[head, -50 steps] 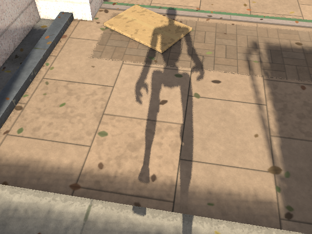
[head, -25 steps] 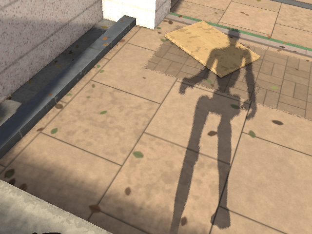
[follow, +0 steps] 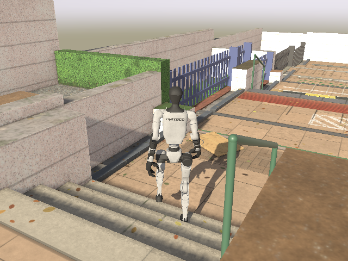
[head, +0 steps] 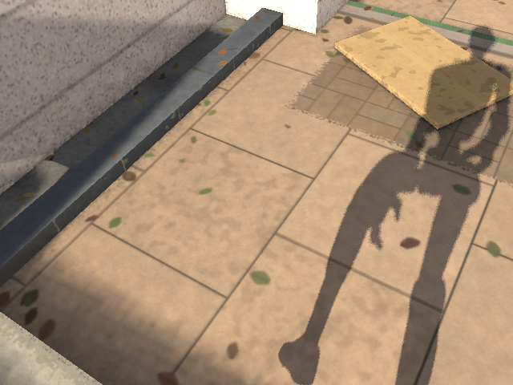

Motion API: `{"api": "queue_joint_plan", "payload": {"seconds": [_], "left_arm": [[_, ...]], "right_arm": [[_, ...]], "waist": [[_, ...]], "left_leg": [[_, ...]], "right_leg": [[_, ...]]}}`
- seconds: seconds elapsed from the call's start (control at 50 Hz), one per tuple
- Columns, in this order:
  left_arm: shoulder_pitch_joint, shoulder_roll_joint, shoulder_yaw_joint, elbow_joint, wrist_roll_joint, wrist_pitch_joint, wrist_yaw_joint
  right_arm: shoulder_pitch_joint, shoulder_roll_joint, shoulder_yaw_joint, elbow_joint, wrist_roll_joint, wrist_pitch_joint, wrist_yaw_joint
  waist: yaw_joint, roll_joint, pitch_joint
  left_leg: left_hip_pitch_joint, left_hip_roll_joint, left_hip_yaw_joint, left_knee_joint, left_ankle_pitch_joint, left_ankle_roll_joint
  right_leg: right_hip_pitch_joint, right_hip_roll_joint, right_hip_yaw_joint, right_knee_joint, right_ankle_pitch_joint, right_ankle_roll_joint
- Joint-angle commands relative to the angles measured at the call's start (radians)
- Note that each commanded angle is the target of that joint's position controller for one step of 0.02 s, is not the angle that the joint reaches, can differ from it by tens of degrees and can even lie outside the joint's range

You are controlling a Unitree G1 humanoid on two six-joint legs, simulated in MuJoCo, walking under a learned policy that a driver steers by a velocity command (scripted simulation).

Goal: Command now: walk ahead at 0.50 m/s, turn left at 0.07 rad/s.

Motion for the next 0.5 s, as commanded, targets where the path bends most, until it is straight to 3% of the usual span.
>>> {"api": "queue_joint_plan", "payload": {"seconds": [0.02, 0.06, 0.12, 0.16, 0.18, 0.2, 0.22, 0.24, 0.26, 0.28, 0.3, 0.32, 0.34, 0.36, 0.38, 0.42, 0.44, 0.46, 0.5], "left_arm": [[-0.012, 0.222, 0.046, -0.041, -0.005, -0.025, 0.021], [0.013, 0.2, 0.047, -0.045, -0.01, -0.019, 0.017], [0.079, 0.172, 0.046, -0.046, 0.0, -0.001, 0.018], [0.004, 0.204, 0.055, -0.079, 0.005, 0.008, 0.015], [-0.049, 0.21, 0.056, -0.102, 0.004, 0.002, 0.005], [-0.108, 0.209, 0.057, -0.131, 0.0, -0.016, -0.004], [0.022, 0.094, 0.034, -0.123, -0.002, -0.032, -0.012], [0.038, 0.135, 0.038, -0.119, -0.025, -0.053, -0.02], [-0.081, 0.183, 0.058, -0.193, -0.058, -0.054, -0.011], [-0.184, 0.215, 0.068, -0.234, -0.05, -0.042, 0.003], [-0.213, 0.212, 0.075, -0.258, -0.029, -0.019, 0.007], [-0.194, 0.199, 0.076, -0.257, -0.013, -0.002, 0.002], [-0.175, 0.182, 0.078, -0.254, -0.02, 0.009, -0.01], [-0.206, 0.19, 0.086, -0.261, -0.014, 0.011, -0.019], [-0.269, 0.191, 0.088, -0.283, -0.014, 0.002, -0.027], [-0.351, 0.156, 0.073, -0.324, 0.022, -0.012, -0.044], [-0.364, 0.142, 0.067, -0.325, 0.02, -0.014, -0.052], [-0.394, 0.139, 0.064, -0.328, 0.009, -0.016, -0.062], [-0.448, 0.146, 0.057, -0.357, -0.012, -0.003, -0.072]], "right_arm": [[-0.096, -0.042, -0.021, -0.085, 0.012, -0.027, 0.026], [-0.171, -0.072, -0.03, -0.094, 0.014, -0.032, 0.042], [-0.26, -0.046, -0.023, -0.13, 0.026, -0.047, 0.073], [-0.197, -0.061, -0.029, -0.117, 0.023, -0.063, 0.087], [-0.019, -0.098, -0.05, -0.064, 0.022, -0.072, 0.093], [0.213, -0.171, -0.079, 0.009, 0.02, -0.077, 0.094], [0.312, -0.243, -0.089, 0.045, 0.025, -0.071, 0.094], [0.327, -0.179, -0.07, 0.036, 0.047, -0.058, 0.093], [0.283, -0.187, -0.076, 0.057, 0.046, -0.054, 0.091], [0.211, -0.161, -0.063, 0.051, 0.043, -0.059, 0.089], [0.136, -0.139, -0.053, 0.044, 0.031, -0.063, 0.092], [0.085, -0.127, -0.048, 0.045, 0.014, -0.067, 0.089], [0.05, -0.125, -0.047, 0.047, 0.01, -0.064, 0.083], [0.05, -0.156, -0.056, 0.057, -0.005, -0.071, 0.074], [0.066, -0.155, -0.056, 0.077, 0.004, -0.081, 0.051], [0.083, -0.159, -0.058, 0.107, 0.025, -0.07, 0.009], [0.098, -0.146, -0.055, 0.119, 0.031, -0.064, -0.007], [0.129, -0.157, -0.058, 0.127, 0.038, -0.062, -0.013], [0.161, -0.177, -0.066, 0.136, 0.047, -0.053, -0.011]], "waist": [[-0.021, -0.169, 0.023], [0.005, -0.096, 0.053], [0.034, -0.11, 0.097], [-0.029, -0.143, 0.054], [-0.119, -0.157, -0.024], [-0.224, -0.113, -0.114], [-0.168, 0.15, -0.262], [-0.166, 0.227, -0.288], [-0.154, 0.212, -0.164], [-0.128, 0.082, -0.069], [-0.084, 0.015, -0.01], [-0.036, -0.014, -0.011], [0.002, -0.047, 0.012], [0.002, -0.055, 0.027], [-0.007, -0.001, 0.03], [-0.012, 0.035, 0.018], [-0.012, 0.028, 0.003], [-0.031, 0.01, -0.007], [-0.055, 0.022, 0.005]], "left_leg": [[0.214, 0.0, -0.035, -0.192, 0.191, -0.015], [0.137, -0.012, -0.006, -0.23, 0.162, 0.008], [0.087, -0.032, 0.019, -0.281, -0.05, 0.034], [0.334, -0.092, 0.084, -0.345, -0.168, 0.07], [0.607, -0.126, 0.096, -0.397, -0.162, 0.102], [0.935, -0.066, 0.021, -0.451, 0.008, 0.156], [1.204, 0.198, -0.338, -0.492, 0.009, 0.315], [1.204, 0.265, -0.518, -0.573, 0.048, 0.365], [1.112, 0.288, -0.557, -0.654, -0.118, 0.356], [0.972, 0.275, -0.522, -0.676, -0.143, 0.338], [0.799, 0.267, -0.467, -0.69, -0.105, 0.326], [0.665, 0.256, -0.436, -0.7, -0.13, 0.323], [0.569, 0.234, -0.384, -0.721, -0.242, 0.311], [0.528, 0.202, -0.334, -0.713, -0.279, 0.291], [0.557, 0.194, -0.319, -0.706, -0.305, 0.263], [0.436, 0.075, -0.139, -0.673, -0.337, 0.212], [0.361, 0.033, -0.071, -0.647, -0.337, 0.191], [0.329, 0.023, -0.048, -0.635, -0.366, 0.186], [0.367, 0.053, -0.079, -0.576, -0.42, 0.182]], "right_leg": [[-0.076, -0.261, 0.176, -0.201, 0.496, -0.152], [0.061, -0.279, 0.184, -0.157, 0.525, -0.156], [0.185, -0.288, 0.205, -0.066, 0.607, -0.164], [0.099, -0.261, 0.147, 0.062, 0.888, -0.14], [-0.007, -0.221, 0.124, 0.235, 1.016, -0.125], [-0.218, -0.156, 0.116, 0.494, 0.917, -0.082], [-0.495, -0.009, 0.075, 0.916, 0.026, -0.009], [-0.634, 0.004, 0.165, 1.039, -0.248, -0.005], [-0.772, -0.018, 0.153, 1.011, -0.18, -0.015], [-0.785, -0.072, 0.115, 0.965, -0.115, -0.015], [-0.718, -0.106, 0.105, 0.879, -0.068, -0.006], [-0.622, -0.14, 0.107, 0.825, -0.065, -0.004], [-0.571, -0.163, 0.088, 0.731, -0.055, 0.002], [-0.562, -0.17, 0.091, 0.676, 0.102, -0.006], [-0.615, -0.196, 0.126, 0.612, 0.209, -0.015], [-0.468, -0.152, 0.044, 0.327, 0.532, -0.017], [-0.333, -0.112, 0.003, 0.221, 0.69, -0.015], [-0.245, -0.081, -0.031, 0.178, 0.775, -0.006], [-0.238, -0.096, 0.003, 0.136, 0.745, -0.003]]}}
